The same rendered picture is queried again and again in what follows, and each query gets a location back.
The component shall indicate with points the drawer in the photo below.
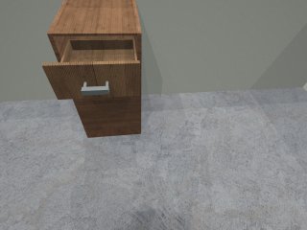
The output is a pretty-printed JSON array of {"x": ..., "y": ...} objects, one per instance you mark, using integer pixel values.
[{"x": 95, "y": 61}]

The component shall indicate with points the cabinet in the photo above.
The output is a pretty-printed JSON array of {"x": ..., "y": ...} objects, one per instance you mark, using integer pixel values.
[{"x": 101, "y": 19}]

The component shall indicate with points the handle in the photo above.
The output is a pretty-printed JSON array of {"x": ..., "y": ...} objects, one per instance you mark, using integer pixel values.
[{"x": 95, "y": 90}]

